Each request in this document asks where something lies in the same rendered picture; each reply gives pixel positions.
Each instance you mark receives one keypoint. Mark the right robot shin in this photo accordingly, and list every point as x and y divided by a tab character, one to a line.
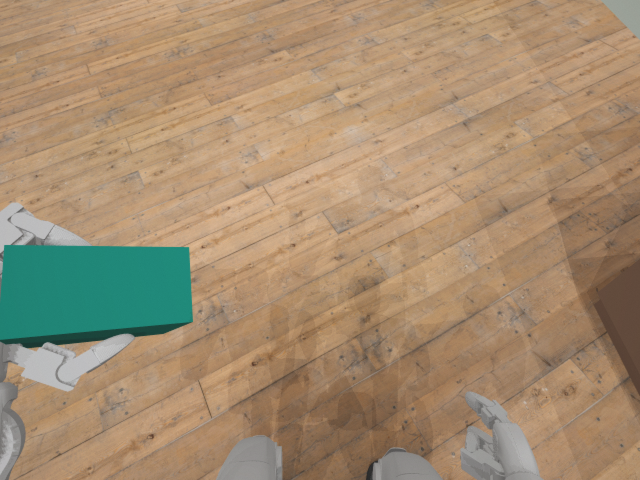
394	449

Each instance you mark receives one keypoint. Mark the table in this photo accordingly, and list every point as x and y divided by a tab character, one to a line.
619	310

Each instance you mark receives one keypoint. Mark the robot left forearm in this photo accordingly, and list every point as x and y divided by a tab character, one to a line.
12	430

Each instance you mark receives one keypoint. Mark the sponge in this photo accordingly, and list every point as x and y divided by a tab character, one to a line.
75	294

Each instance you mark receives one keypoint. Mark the robot right hand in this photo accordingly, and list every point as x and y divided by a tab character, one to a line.
497	457

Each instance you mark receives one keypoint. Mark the right robot thigh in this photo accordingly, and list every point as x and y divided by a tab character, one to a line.
404	466

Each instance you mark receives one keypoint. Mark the robot left hand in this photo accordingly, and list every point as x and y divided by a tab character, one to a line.
51	364

